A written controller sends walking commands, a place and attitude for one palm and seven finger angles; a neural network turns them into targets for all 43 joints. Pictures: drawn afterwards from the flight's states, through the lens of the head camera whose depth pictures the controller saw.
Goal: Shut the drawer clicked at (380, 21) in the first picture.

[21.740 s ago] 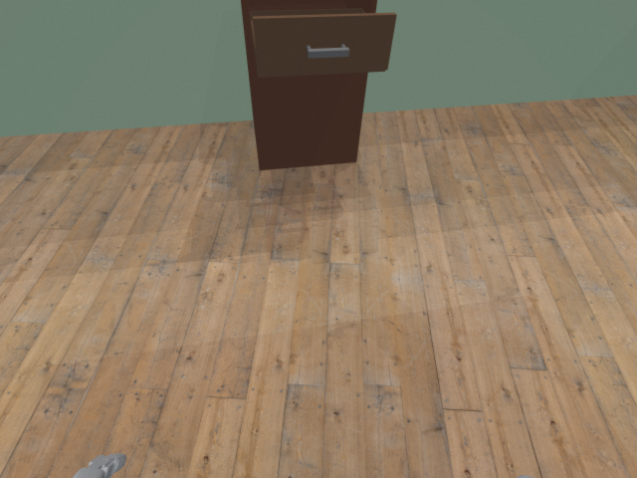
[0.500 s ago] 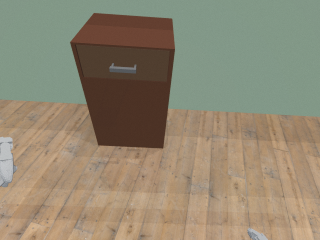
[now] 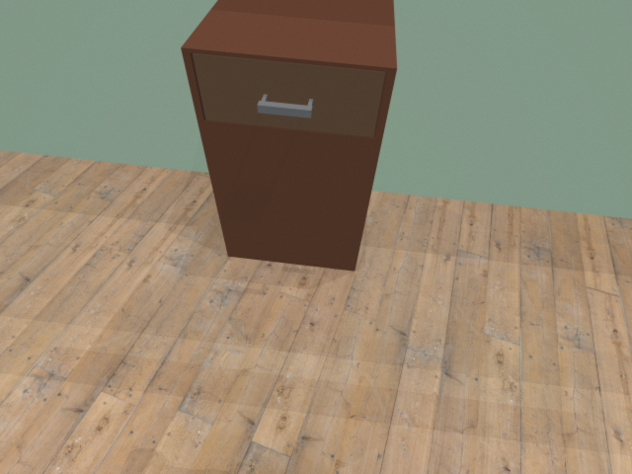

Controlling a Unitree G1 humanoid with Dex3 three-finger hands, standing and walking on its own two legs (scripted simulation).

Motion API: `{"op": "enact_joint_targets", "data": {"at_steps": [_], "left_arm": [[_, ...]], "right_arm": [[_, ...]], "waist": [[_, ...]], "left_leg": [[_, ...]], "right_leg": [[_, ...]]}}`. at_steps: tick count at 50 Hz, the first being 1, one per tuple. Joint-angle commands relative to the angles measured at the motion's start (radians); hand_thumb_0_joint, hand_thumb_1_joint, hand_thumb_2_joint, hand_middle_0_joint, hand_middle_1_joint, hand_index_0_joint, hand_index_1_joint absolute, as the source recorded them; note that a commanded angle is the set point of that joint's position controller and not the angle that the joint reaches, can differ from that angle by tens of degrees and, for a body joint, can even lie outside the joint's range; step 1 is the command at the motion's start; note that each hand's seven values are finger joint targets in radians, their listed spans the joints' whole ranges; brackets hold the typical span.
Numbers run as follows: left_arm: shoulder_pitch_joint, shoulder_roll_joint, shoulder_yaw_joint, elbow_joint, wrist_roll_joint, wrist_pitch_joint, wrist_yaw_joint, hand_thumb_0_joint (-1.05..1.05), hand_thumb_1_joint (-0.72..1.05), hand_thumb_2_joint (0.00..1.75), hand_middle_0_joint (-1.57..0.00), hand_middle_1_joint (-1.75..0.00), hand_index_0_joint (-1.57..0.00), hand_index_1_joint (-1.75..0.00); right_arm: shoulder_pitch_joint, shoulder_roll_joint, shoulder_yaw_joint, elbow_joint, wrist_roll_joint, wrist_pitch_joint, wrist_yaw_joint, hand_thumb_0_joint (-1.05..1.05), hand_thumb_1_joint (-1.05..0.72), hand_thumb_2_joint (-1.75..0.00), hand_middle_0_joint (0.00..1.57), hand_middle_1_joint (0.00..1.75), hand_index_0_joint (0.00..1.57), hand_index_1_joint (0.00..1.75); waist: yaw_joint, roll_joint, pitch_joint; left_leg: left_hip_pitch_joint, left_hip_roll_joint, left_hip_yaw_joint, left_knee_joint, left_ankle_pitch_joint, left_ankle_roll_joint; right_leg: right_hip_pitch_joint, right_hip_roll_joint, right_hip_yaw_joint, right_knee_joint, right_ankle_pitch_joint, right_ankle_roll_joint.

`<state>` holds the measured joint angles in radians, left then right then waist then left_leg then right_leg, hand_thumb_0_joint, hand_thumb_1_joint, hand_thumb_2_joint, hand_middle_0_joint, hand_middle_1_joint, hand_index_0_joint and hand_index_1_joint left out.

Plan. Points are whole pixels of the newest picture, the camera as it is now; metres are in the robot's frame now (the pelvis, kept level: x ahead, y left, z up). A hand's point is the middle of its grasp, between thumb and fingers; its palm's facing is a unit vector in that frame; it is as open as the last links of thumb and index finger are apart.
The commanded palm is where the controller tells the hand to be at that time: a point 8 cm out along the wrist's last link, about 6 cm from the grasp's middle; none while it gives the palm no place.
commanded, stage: let the arm hang, fingers relaxed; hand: left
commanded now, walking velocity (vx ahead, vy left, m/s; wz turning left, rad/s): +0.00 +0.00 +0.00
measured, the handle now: (286, 104) +0.92 +0.13 -0.05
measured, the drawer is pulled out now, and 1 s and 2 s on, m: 0.00 0.00 0.00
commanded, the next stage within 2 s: look to check the result in 0.72 s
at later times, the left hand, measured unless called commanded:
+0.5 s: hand out of the picture +0.04 +0.20 -0.16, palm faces -0.02 -0.97 -0.24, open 7.2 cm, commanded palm none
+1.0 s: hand out of the picture +0.04 +0.18 -0.16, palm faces -0.03 -0.97 -0.23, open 7.4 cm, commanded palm none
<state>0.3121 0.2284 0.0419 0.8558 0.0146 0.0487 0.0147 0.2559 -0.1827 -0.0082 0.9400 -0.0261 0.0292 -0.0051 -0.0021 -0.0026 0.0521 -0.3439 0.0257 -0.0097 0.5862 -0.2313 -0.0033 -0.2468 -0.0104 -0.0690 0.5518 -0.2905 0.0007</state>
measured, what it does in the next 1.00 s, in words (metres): stands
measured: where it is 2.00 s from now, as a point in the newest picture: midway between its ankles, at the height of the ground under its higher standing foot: outside the picture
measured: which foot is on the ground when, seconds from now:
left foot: down 0.00-1.00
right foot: down 0.00-1.00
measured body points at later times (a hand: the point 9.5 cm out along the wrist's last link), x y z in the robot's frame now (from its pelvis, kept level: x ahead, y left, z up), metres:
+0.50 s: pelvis +0.01 +0.01 +0.01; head +0.01 +0.00 +0.46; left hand +0.04 +0.25 -0.14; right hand +0.02 -0.23 -0.15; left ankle +0.05 +0.12 -0.73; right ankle +0.00 -0.12 -0.73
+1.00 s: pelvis +0.02 -0.01 +0.01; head +0.03 -0.01 +0.46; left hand +0.05 +0.23 -0.14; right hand +0.01 -0.24 -0.15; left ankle +0.05 +0.12 -0.73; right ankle +0.00 -0.12 -0.73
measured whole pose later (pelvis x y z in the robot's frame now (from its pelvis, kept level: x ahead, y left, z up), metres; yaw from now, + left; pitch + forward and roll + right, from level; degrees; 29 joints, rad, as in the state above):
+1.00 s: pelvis +0.02 -0.01 +0.01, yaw -2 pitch -2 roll +0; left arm 0.22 0.19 0.02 1.14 0.01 0.00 0.02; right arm 0.24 -0.18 -0.03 1.15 -0.01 0.00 -0.02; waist -0.02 0.02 0.06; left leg -0.20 0.03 0.03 0.40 -0.17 -0.01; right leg -0.14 -0.01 -0.03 0.40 -0.23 0.00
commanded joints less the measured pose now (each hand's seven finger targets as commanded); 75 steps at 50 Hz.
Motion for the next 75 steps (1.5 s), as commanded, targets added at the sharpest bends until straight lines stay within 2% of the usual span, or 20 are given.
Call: {"op": "enact_joint_targets", "data": {"at_steps": [1, 4, 11, 15, 19, 25, 28, 30, 34, 40, 42, 45, 48, 52, 56, 62, 68, 75], "left_arm": [[0.020, 0.093, 0.005, 0.026, -0.003, -0.048, -0.004, 0.00, 0.90, 0.90, -0.60, -0.73, -0.60, -0.73], [0.002, 0.107, -0.001, 0.083, -0.003, -0.056, -0.003, 0.00, 0.90, 0.90, -0.48, -0.60, -0.48, -0.60], [-0.014, 0.126, -0.012, 0.186, -0.003, -0.054, 0.003, 0.00, 0.90, 0.90, -0.20, -0.30, -0.20, -0.30], [-0.019, 0.121, -0.016, 0.222, -0.002, -0.053, 0.006, 0.00, 0.90, 0.90, -0.20, -0.30, -0.20, -0.30], [-0.028, 0.121, -0.013, 0.237, -0.001, -0.053, 0.008, 0.00, 0.90, 0.90, -0.20, -0.30, -0.20, -0.30], [-0.046, 0.101, -0.013, 0.243, -0.001, -0.055, 0.011, 0.00, 0.90, 0.90, -0.20, -0.30, -0.20, -0.30], [-0.047, 0.103, -0.011, 0.240, -0.002, -0.060, 0.014, 0.00, 0.90, 0.90, -0.20, -0.30, -0.20, -0.30], [-0.054, 0.095, -0.011, 0.243, -0.003, -0.060, 0.014, 0.00, 0.90, 0.90, -0.20, -0.30, -0.20, -0.30], [-0.061, 0.094, -0.008, 0.241, -0.003, -0.061, 0.015, 0.00, 0.90, 0.90, -0.20, -0.30, -0.20, -0.30], [-0.064, 0.096, -0.004, 0.244, -0.004, -0.062, 0.016, 0.00, 0.90, 0.90, -0.20, -0.30, -0.20, -0.30], [-0.060, 0.096, -0.004, 0.246, -0.005, -0.064, 0.016, 0.00, 0.90, 0.90, -0.20, -0.30, -0.20, -0.30], [-0.065, 0.099, -0.003, 0.248, -0.004, -0.066, 0.016, 0.00, 0.90, 0.90, -0.20, -0.30, -0.20, -0.30], [-0.066, 0.111, 0.000, 0.247, -0.003, -0.068, 0.016, 0.00, 0.90, 0.90, -0.20, -0.30, -0.20, -0.30], [-0.078, 0.120, 0.000, 0.250, -0.003, -0.067, 0.014, 0.00, 0.90, 0.90, -0.20, -0.30, -0.20, -0.30], [-0.085, 0.136, 0.004, 0.246, -0.003, -0.070, 0.013, 0.00, 0.90, 0.90, -0.20, -0.30, -0.20, -0.30], [-0.112, 0.158, 0.006, 0.243, -0.003, -0.071, 0.009, 0.00, 0.90, 0.90, -0.20, -0.30, -0.20, -0.30], [-0.135, 0.191, 0.010, 0.234, -0.002, -0.075, 0.007, 0.00, 0.90, 0.90, -0.20, -0.30, -0.20, -0.30], [-0.166, 0.220, 0.012, 0.229, -0.002, -0.078, 0.005, 0.00, 0.90, 0.90, -0.20, -0.30, -0.20, -0.30]], "right_arm": [[-0.010, -0.130, -0.027, -0.033, 0.003, -0.034, -0.015, 0.00, -0.90, -0.90, 0.20, 0.30, 0.20, 0.30], [0.009, -0.142, -0.030, 0.008, 0.009, -0.038, -0.017, 0.00, -0.90, -0.90, 0.20, 0.30, 0.20, 0.30], [0.014, -0.149, -0.029, 0.089, 0.012, -0.033, -0.020, 0.00, -0.90, -0.90, 0.20, 0.30, 0.20, 0.30], [0.010, -0.143, -0.028, 0.118, 0.011, -0.030, -0.019, 0.00, -0.90, -0.90, 0.20, 0.30, 0.20, 0.30], [0.012, -0.140, -0.029, 0.135, 0.010, -0.030, -0.018, 0.00, -0.90, -0.90, 0.20, 0.30, 0.20, 0.30], [0.014, -0.112, -0.027, 0.154, 0.008, -0.031, -0.019, 0.00, -0.90, -0.90, 0.20, 0.30, 0.20, 0.30], [0.020, -0.112, -0.028, 0.158, 0.009, -0.035, -0.019, 0.00, -0.90, -0.90, 0.20, 0.30, 0.20, 0.30], [0.020, -0.102, -0.025, 0.164, 0.008, -0.037, -0.021, 0.00, -0.90, -0.90, 0.20, 0.30, 0.20, 0.30], [0.026, -0.104, -0.027, 0.168, 0.009, -0.037, -0.023, 0.00, -0.90, -0.90, 0.20, 0.30, 0.20, 0.30], [0.029, -0.102, -0.029, 0.177, 0.008, -0.038, -0.026, 0.00, -0.90, -0.90, 0.20, 0.30, 0.20, 0.30], [0.030, -0.106, -0.030, 0.176, 0.008, -0.039, -0.027, 0.00, -0.90, -0.90, 0.20, 0.30, 0.20, 0.30], [0.022, -0.111, -0.033, 0.176, 0.009, -0.038, -0.028, 0.00, -0.90, -0.90, 0.20, 0.30, 0.20, 0.30], [0.018, -0.126, -0.037, 0.173, 0.011, -0.038, -0.028, 0.00, -0.90, -0.90, 0.20, 0.30, 0.20, 0.30], [0.007, -0.135, -0.038, 0.172, 0.009, -0.035, -0.027, 0.00, -0.90, -0.90, 0.20, 0.30, 0.20, 0.30], [-0.007, -0.152, -0.040, 0.168, 0.010, -0.039, -0.027, 0.00, -0.90, -0.90, 0.20, 0.30, 0.20, 0.30], [-0.046, -0.184, -0.042, 0.161, 0.009, -0.043, -0.026, 0.00, -0.90, -0.90, 0.20, 0.30, 0.20, 0.30], [-0.072, -0.219, -0.045, 0.150, 0.011, -0.044, -0.024, 0.00, -0.90, -0.90, 0.20, 0.30, 0.20, 0.30], [-0.109, -0.248, -0.046, 0.148, 0.009, -0.047, -0.021, 0.00, -0.90, -0.90, 0.20, 0.30, 0.20, 0.30]], "waist": [[0.012, 0.084, -0.111], [0.001, 0.013, -0.117], [-0.005, 0.021, -0.008], [-0.004, 0.021, 0.025], [-0.003, 0.019, 0.019], [-0.003, 0.008, 0.033], [-0.001, 0.005, -0.002], [-0.002, 0.014, 0.001], [-0.004, 0.003, 0.003], [-0.005, 0.022, -0.006], [-0.004, 0.024, -0.022], [-0.006, 0.003, -0.003], [-0.008, 0.020, -0.008], [-0.010, 0.006, 0.016], [-0.010, 0.003, -0.013], [-0.007, 0.027, -0.009], [-0.007, 0.004, -0.031], [-0.006, 0.004, -0.045]], "left_leg": [[0.070, 0.086, -0.118, -0.236, 0.002, 0.050], [0.140, 0.084, -0.087, -0.229, 0.066, 0.045], [0.146, 0.080, -0.073, -0.269, 0.022, 0.041], [0.142, 0.074, -0.064, -0.282, -0.012, 0.036], [0.134, 0.074, -0.068, -0.295, -0.037, 0.035], [0.142, 0.069, -0.051, -0.282, 0.024, 0.030], [0.163, 0.072, -0.044, -0.264, 0.095, 0.030], [0.165, 0.074, -0.039, -0.261, 0.120, 0.028], [0.168, 0.078, -0.037, -0.257, 0.133, 0.026], [0.178, 0.078, -0.034, -0.255, 0.134, 0.025], [0.190, 0.078, -0.032, -0.251, 0.141, 0.025], [0.193, 0.080, -0.028, -0.247, 0.148, 0.025], [0.198, 0.082, -0.027, -0.244, 0.140, 0.025], [0.190, 0.080, -0.026, -0.252, 0.106, 0.023], [0.207, 0.084, -0.031, -0.250, 0.128, 0.026], [0.211, 0.090, -0.039, -0.261, 0.140, 0.026], [0.224, 0.092, -0.041, -0.260, 0.165, 0.026], [0.241, 0.097, -0.043, -0.269, 0.184, 0.025]], "right_leg": [[0.070, -0.065, 0.085, -0.145, 0.049, -0.029], [0.050, -0.083, 0.089, -0.181, 0.063, -0.032], [-0.003, -0.088, 0.097, -0.226, 0.009, -0.034], [-0.016, -0.090, 0.100, -0.240, -0.018, -0.032], [-0.003, -0.087, 0.104, -0.240, -0.027, -0.031], [-0.006, -0.091, 0.108, -0.244, 0.005, -0.028], [0.019, -0.093, 0.109, -0.239, 0.055, -0.028], [0.025, -0.095, 0.107, -0.236, 0.079, -0.027], [0.030, -0.092, 0.110, -0.239, 0.087, -0.029], [0.040, -0.092, 0.113, -0.243, 0.090, -0.033], [0.047, -0.093, 0.117, -0.245, 0.104, -0.035], [0.036, -0.093, 0.115, -0.250, 0.118, -0.036], [0.037, -0.092, 0.123, -0.257, 0.110, -0.038], [0.023, -0.092, 0.125, -0.272, 0.073, -0.037], [0.041, -0.094, 0.127, -0.271, 0.101, -0.039], [0.044, -0.096, 0.127, -0.267, 0.120, -0.039], [0.063, -0.099, 0.132, -0.272, 0.159, -0.038], [0.079, -0.107, 0.129, -0.279, 0.189, -0.035]]}}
